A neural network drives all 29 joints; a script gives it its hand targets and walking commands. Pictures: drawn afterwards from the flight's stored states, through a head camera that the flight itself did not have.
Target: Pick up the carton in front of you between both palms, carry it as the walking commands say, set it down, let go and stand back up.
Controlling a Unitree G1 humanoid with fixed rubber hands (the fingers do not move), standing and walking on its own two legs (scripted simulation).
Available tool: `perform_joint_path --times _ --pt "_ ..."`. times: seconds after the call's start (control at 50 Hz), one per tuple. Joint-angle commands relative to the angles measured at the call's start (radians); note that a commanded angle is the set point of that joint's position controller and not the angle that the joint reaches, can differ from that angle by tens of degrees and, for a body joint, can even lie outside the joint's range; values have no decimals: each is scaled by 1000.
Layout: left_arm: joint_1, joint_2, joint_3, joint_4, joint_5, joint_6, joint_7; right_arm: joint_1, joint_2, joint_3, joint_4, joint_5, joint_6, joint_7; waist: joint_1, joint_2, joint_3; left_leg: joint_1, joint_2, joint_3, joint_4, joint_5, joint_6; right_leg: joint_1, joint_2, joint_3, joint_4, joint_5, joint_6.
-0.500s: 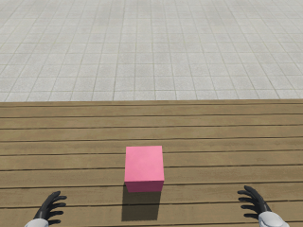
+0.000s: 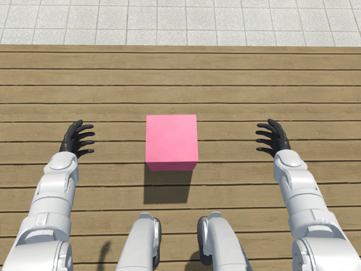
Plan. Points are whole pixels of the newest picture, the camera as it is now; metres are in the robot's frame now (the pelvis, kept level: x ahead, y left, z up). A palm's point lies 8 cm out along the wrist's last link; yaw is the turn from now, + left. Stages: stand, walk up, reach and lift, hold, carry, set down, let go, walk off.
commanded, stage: reach and lift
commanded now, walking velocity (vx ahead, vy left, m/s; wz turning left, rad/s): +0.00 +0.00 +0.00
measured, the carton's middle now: (171, 145) +0.51 +0.03 -0.57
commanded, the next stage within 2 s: none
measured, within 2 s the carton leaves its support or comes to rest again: neither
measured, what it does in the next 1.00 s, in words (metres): lowers itself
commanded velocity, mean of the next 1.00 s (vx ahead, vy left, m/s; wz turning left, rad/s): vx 0.00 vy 0.00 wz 0.00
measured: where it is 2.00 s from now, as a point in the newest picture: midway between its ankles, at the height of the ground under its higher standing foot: (180, 250)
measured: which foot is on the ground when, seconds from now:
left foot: down 0.00-1.00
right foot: down 0.00-1.00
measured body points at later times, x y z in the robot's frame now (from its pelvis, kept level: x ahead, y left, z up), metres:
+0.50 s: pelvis -0.03 +0.00 -0.04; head +0.31 +0.02 +0.25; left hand +0.54 +0.22 -0.16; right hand +0.54 -0.17 -0.16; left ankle +0.05 +0.12 -0.66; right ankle +0.05 -0.13 -0.66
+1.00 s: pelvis -0.03 -0.01 -0.23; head +0.34 +0.01 +0.03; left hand +0.51 +0.22 -0.40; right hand +0.52 -0.17 -0.40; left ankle +0.05 +0.12 -0.66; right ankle +0.05 -0.13 -0.66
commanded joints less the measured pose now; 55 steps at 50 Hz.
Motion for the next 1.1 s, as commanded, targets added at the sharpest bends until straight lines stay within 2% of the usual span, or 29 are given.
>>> perform_joint_path --times 0.0,0.06,0.12,0.18,0.26,0.34,0.44,0.52,0.56,0.6,0.68,0.76,0.82,0.88,0.96,0.98,1.0,1.04,1.08 --pt "-395 160 47 -38 -11 2 12 -400 -135 -46 -57 11 3 -17 9 10 -722 267 -41 -8 -59 338 -33 208 48 -2 -55 281 21" --pt "-581 176 57 16 -12 25 14 -575 -136 -64 -5 8 32 -27 11 6 -757 209 -42 7 -71 177 -34 164 46 -13 -59 139 24" --pt "-745 184 70 78 -3 42 13 -734 -144 -88 59 -2 50 -33 11 1 -787 165 -45 20 -69 74 -36 112 48 -27 -53 40 25" --pt "-881 185 92 128 16 43 12 -868 -156 -127 119 -27 50 -34 9 9 -825 141 -49 26 -64 35 -41 61 54 -42 -40 1 26" --pt "-1031 184 133 164 53 29 7 -1015 -158 -180 157 -65 32 -28 11 24 -885 128 -57 26 -54 53 -43 13 66 -53 -23 15 27" --pt "-1096 168 170 152 95 2 1 -1056 -138 -227 151 -110 0 -22 10 38 -1008 174 -68 27 -33 194 -43 24 78 -56 -5 132 25" --pt "-1043 120 205 105 135 -40 3 -989 -111 -264 91 -155 -50 -21 15 44 -1178 281 -72 6 28 541 -39 -3 97 -57 34 372 23" --pt "-898 29 238 127 159 -101 3 -876 -36 -274 100 -176 -115 -12 19 29 -1103 155 -65 -21 118 756 -40 -144 97 -32 108 533 24" --pt "-825 3 265 141 173 -130 5 -815 -4 -273 118 -182 -143 -13 20 18 -1049 53 -61 -33 172 798 -39 -236 91 -16 156 563 26" --pt "-798 7 283 140 178 -149 11 -790 5 -266 116 -183 -161 -20 22 -3 -1037 -48 -60 -32 230 749 -40 -320 87 -12 212 536 34" --pt "-810 47 266 129 148 -183 32 -819 4 -220 109 -139 -180 -43 40 -22 -1035 -323 -68 9 340 530 -50 -359 75 0 351 477 39" --pt "-812 88 187 134 68 -192 43 -808 -16 -166 124 -84 -182 -72 27 -37 -1139 -447 -68 16 486 555 -59 -323 76 8 518 578 43" --pt "-854 155 111 111 -17 -190 58 -865 -60 -99 72 -19 -175 -98 31 -47 -1287 -454 -63 28 595 533 -58 -259 73 2 639 590 45" --pt "-932 194 50 90 -83 -176 71 -929 -98 -54 54 46 -157 -112 39 -20 -1315 -459 -59 42 686 471 -60 -298 78 -15 731 511 46" --pt "-1024 209 -3 121 -123 -143 82 -996 -121 -22 102 98 -131 -117 40 24 -1259 -441 -54 40 782 445 -59 -401 86 -30 820 418 43" --pt "-1063 224 -14 123 -132 -134 85 -1026 -137 -17 99 108 -123 -120 36 30 -1266 -406 -51 43 801 401 -54 -425 84 -40 831 351 43" --pt "-1104 247 -7 169 -142 -124 89 -1074 -159 -7 125 118 -115 -122 47 13 -1189 -427 -44 50 814 278 -48 -491 76 -42 819 200 42" --pt "-1134 234 -20 196 -145 -116 90 -1124 -172 -12 169 113 -108 -115 43 10 -1094 -540 -37 50 831 200 -53 -468 65 -41 864 190 38" --pt "-1190 247 -44 225 -151 -114 93 -1169 -183 -11 191 116 -107 -114 27 12 -1100 -538 -29 45 856 169 -52 -457 59 -51 903 169 32"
